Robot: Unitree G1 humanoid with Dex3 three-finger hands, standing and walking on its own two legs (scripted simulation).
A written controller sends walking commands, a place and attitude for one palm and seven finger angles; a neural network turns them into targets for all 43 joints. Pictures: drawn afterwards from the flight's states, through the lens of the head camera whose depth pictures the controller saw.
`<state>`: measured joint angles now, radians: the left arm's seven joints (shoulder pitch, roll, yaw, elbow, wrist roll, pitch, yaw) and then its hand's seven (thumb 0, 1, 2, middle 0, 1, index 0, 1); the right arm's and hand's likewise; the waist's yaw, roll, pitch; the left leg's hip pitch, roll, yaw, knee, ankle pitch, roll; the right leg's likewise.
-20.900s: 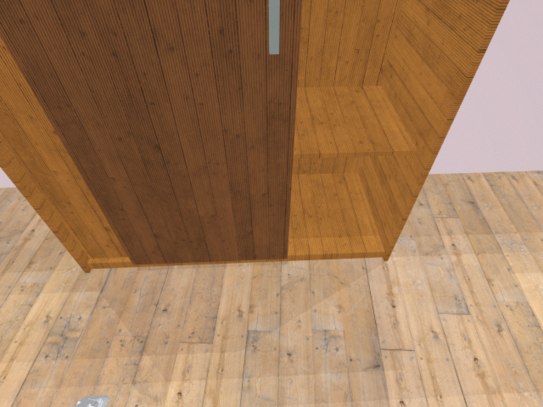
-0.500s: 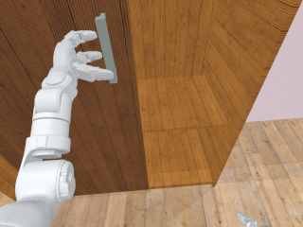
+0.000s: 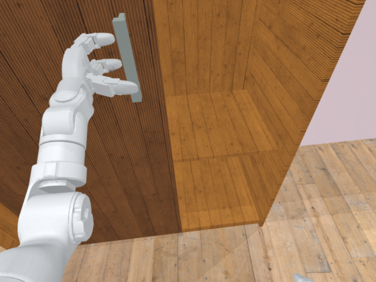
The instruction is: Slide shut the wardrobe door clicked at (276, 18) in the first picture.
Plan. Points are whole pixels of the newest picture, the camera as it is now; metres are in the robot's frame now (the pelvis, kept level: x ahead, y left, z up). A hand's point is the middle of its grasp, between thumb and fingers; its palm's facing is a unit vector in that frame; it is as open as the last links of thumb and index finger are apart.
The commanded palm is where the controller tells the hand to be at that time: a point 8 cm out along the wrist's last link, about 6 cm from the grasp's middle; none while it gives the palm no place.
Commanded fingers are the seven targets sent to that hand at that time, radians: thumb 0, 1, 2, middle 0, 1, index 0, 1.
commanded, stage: slide the fingers in behind the handle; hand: left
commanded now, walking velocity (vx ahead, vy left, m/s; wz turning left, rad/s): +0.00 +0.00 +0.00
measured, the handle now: (130, 60) +0.50 +0.13 +0.26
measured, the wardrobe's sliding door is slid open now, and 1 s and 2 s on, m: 0.43 0.43 0.43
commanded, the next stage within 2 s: grip the handle and tug to test in 1.64 s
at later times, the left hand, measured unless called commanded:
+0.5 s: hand (128, 70) +0.44 +0.12 +0.26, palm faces +0.10 -0.99 +0.01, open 14.0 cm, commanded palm +0.42 +0.18 +0.25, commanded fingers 0.00 -0.50 0.30 -0.30 -1.20 -0.30 -1.20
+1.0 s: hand (139, 71) +0.44 +0.10 +0.26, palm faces +0.12 -0.99 +0.00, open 14.2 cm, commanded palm +0.41 +0.15 +0.25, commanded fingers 0.00 -0.50 0.30 -0.30 -1.20 -0.30 -1.20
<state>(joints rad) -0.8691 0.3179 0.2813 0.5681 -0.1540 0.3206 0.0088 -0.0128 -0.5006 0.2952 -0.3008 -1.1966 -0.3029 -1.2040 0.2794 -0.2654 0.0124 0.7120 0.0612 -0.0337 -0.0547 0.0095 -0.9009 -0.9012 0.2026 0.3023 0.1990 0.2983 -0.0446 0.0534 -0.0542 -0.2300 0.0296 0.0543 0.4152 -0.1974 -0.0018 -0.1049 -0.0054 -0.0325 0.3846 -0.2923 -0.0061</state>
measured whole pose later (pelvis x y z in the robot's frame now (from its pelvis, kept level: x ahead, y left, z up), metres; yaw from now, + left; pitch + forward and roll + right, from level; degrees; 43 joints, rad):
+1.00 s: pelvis +0.01 -0.01 +0.00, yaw +0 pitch +0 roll +1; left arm -0.82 0.19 0.20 0.40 -0.15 0.44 0.13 -0.01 -0.50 0.30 -0.28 -1.20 -0.27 -1.19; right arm 0.22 -0.26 0.01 0.71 0.05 0.00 -0.04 0.01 -0.90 -0.90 0.20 0.30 0.20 0.30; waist -0.03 0.06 -0.05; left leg -0.19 0.04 0.04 0.40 -0.20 -0.02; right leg -0.07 0.00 -0.04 0.38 -0.31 -0.02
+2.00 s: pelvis +0.02 -0.01 +0.00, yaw +0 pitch +0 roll +1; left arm -0.78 0.17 0.18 0.30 -0.15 0.48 0.15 -0.01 -0.25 0.40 -0.28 -1.23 -0.26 -1.19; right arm 0.20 -0.25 0.01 0.70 0.04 0.02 -0.03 0.01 -0.90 -0.90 0.20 0.30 0.20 0.30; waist -0.03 0.05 -0.05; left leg -0.18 0.03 0.05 0.40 -0.22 -0.01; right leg -0.06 -0.01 -0.03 0.38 -0.32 -0.01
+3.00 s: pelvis +0.03 -0.01 +0.00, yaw +0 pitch +1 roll +1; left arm -0.70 0.18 0.19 0.18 -0.16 0.50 0.14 0.00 0.75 0.80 -0.33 -1.37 -0.26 -1.31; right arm 0.18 -0.25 0.01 0.66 0.05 0.03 -0.02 0.01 -0.90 -0.90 0.20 0.30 0.20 0.30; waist -0.02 0.06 -0.07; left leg -0.18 0.02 0.05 0.41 -0.24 -0.01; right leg -0.06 -0.01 -0.04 0.39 -0.34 -0.02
